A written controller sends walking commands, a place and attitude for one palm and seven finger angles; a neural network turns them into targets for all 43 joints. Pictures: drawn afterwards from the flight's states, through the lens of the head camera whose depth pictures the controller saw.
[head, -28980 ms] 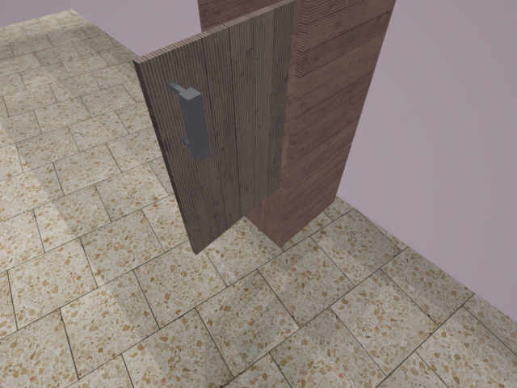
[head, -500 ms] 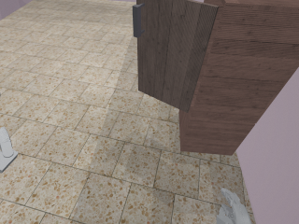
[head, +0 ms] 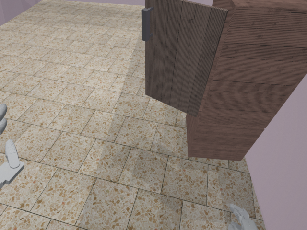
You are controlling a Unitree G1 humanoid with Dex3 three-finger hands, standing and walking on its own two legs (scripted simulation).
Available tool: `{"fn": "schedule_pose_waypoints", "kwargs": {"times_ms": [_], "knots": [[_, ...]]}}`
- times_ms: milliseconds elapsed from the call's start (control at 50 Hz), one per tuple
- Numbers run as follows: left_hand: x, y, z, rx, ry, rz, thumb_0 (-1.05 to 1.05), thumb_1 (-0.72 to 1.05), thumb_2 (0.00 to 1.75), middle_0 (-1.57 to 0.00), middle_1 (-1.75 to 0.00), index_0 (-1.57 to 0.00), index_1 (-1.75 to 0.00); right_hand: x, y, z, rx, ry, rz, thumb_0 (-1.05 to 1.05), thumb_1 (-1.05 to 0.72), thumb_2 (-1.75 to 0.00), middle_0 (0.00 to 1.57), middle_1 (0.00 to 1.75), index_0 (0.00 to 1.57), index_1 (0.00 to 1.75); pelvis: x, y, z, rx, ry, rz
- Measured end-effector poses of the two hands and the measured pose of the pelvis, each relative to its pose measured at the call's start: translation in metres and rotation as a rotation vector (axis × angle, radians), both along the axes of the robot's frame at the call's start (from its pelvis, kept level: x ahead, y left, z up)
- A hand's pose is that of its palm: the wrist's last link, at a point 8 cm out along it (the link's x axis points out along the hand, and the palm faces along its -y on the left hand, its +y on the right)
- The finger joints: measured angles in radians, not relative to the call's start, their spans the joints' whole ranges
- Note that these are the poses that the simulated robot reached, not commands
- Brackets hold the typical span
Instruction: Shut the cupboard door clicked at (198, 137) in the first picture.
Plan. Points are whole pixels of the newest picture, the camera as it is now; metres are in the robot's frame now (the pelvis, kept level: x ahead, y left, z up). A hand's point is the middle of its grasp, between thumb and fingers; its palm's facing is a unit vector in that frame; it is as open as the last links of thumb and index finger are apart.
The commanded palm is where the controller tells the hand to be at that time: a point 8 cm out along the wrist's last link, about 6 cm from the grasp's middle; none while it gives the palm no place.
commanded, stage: stop stepping back and stand still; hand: left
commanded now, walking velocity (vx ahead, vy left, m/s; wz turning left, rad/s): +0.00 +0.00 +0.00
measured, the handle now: (148, 23) +0.95 +0.07 +0.13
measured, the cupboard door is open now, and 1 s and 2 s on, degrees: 62 62 62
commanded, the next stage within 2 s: let the arm hang, fingers relaxed in 0.12 s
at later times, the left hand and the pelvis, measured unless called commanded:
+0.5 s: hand out of the picture +0.07 +0.18 -0.16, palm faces -0.05 -0.98 -0.19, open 7.4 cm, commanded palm none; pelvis -0.02 +0.00 -0.01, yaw +1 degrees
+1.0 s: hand out of the picture -0.06 +0.17 -0.17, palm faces +0.04 -0.98 -0.18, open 7.4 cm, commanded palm none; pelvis -0.01 +0.01 +0.00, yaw +0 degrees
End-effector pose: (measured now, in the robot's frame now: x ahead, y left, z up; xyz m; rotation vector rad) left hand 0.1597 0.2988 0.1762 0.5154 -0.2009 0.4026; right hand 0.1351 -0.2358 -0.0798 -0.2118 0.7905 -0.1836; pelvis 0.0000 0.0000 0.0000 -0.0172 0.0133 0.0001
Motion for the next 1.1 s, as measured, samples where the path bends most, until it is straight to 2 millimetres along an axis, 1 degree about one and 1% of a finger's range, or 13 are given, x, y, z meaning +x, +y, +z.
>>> {"fn": "schedule_pose_waypoints", "kwargs": {"times_ms": [220,240,280,320,360,440,480,520,640,720,780,900,1100], "knots": [[-0.009,0.000,0.000,0.002,0.010,0.001,0.01,0.89,0.89,-0.21,-0.30,-0.21,-0.30,-0.007,0.002,-0.001,0.008,-0.006,-0.001,0.01,-0.90,-0.90,0.20,0.29,0.20,0.30,-0.007,0.001,0.001,-0.003,-0.005,0.001],[-0.007,0.000,-0.007,0.003,0.025,-0.008,0.01,0.89,0.89,-0.21,-0.30,-0.21,-0.30,-0.006,0.002,-0.003,0.019,-0.013,0.018,0.01,-0.90,-0.90,0.20,0.29,0.20,0.30,-0.008,0.001,0.000,-0.004,-0.001,0.005],[0.004,0.004,-0.046,-0.044,0.185,-0.015,0.01,0.89,0.90,-0.20,-0.30,-0.21,-0.30,-0.004,0.001,-0.014,0.036,0.016,0.078,0.01,-0.90,-0.90,0.20,0.29,0.20,0.30,-0.012,0.004,-0.003,-0.005,0.004,0.016],[0.009,0.005,-0.104,-0.129,0.424,-0.002,0.00,0.90,0.90,-0.20,-0.30,-0.20,-0.30,-0.005,-0.004,-0.026,0.038,0.063,0.107,0.01,-0.90,-0.90,0.20,0.29,0.20,0.30,-0.016,0.007,-0.006,-0.004,0.004,0.022],[0.000,-0.003,-0.164,-0.214,0.673,0.010,0.00,0.90,0.90,-0.20,-0.30,-0.20,-0.30,-0.009,-0.009,-0.033,0.037,0.099,0.102,0.01,-0.90,-0.90,0.20,0.29,0.20,0.30,-0.020,0.009,-0.007,0.001,-0.001,0.022],[-0.050,-0.040,-0.261,-0.379,1.081,0.014,0.01,0.91,0.89,-0.20,-0.30,-0.20,-0.30,-0.034,-0.015,-0.039,0.022,0.187,0.059,0.01,-0.90,-0.90,0.20,0.29,0.20,0.30,-0.023,0.007,-0.009,0.013,-0.016,0.020],[-0.084,-0.063,-0.294,-0.464,1.234,0.013,0.01,0.91,0.89,-0.20,-0.29,-0.20,-0.30,-0.053,-0.016,-0.041,0.011,0.259,0.041,0.01,-0.90,-0.90,0.20,0.29,0.20,0.30,-0.023,0.005,-0.008,0.015,-0.022,0.021],[-0.115,-0.078,-0.314,-0.550,1.328,0.054,0.00,0.93,0.89,-0.20,-0.30,-0.20,-0.30,-0.075,-0.016,-0.043,0.003,0.346,0.023,0.00,-0.90,-0.90,0.20,0.29,0.20,0.30,-0.022,0.003,-0.006,0.012,-0.024,0.025],[-0.181,-0.064,-0.325,-0.601,1.486,0.196,-0.02,0.99,0.89,-0.21,-0.30,-0.21,-0.30,-0.136,-0.007,-0.051,0.019,0.580,-0.023,0.00,-0.90,-0.90,0.20,0.29,0.19,0.30,-0.019,-0.001,-0.001,-0.001,-0.026,0.036],[-0.215,-0.060,-0.320,-0.602,1.585,0.253,-0.01,0.96,0.89,-0.20,-0.30,-0.20,-0.30,-0.160,0.005,-0.056,0.056,0.646,-0.059,0.00,-0.90,-0.90,0.20,0.29,0.19,0.30,-0.017,0.002,0.001,-0.002,-0.033,0.028],[-0.229,-0.059,-0.316,-0.601,1.630,0.279,0.00,0.94,0.89,-0.20,-0.30,-0.20,-0.30,-0.169,0.015,-0.061,0.087,0.666,-0.075,0.00,-0.90,-0.90,0.20,0.29,0.19,0.30,-0.016,0.005,0.002,0.000,-0.037,0.022],[-0.234,-0.065,-0.314,-0.611,1.644,0.282,0.00,0.92,0.89,-0.20,-0.30,-0.20,-0.30,-0.174,0.035,-0.067,0.136,0.667,-0.087,0.00,-0.90,-0.90,0.20,0.29,0.19,0.30,-0.014,0.010,0.003,0.006,-0.042,0.012],[-0.206,-0.085,-0.322,-0.648,1.574,0.203,0.00,0.91,0.89,-0.20,-0.30,-0.20,-0.30,-0.170,0.047,-0.068,0.152,0.640,-0.098,0.01,-0.91,-0.90,0.20,0.29,0.20,0.30,-0.012,0.014,0.003,0.012,-0.047,0.003]]}}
